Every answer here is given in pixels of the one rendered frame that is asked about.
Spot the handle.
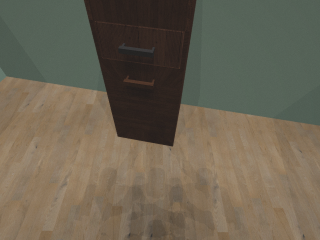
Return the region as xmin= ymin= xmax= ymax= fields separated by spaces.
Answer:
xmin=118 ymin=43 xmax=155 ymax=58
xmin=123 ymin=79 xmax=154 ymax=90

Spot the cabinet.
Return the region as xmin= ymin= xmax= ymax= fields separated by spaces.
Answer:
xmin=84 ymin=0 xmax=197 ymax=147

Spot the drawer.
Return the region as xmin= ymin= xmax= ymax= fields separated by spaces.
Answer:
xmin=94 ymin=21 xmax=185 ymax=68

